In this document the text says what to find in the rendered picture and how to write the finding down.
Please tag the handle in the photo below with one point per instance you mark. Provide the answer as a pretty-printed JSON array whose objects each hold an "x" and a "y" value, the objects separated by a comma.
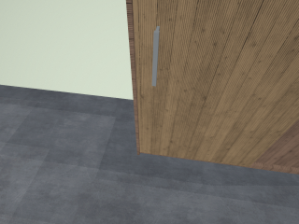
[{"x": 156, "y": 36}]

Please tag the wardrobe door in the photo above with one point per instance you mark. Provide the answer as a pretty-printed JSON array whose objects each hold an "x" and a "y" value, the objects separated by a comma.
[
  {"x": 227, "y": 84},
  {"x": 285, "y": 151}
]

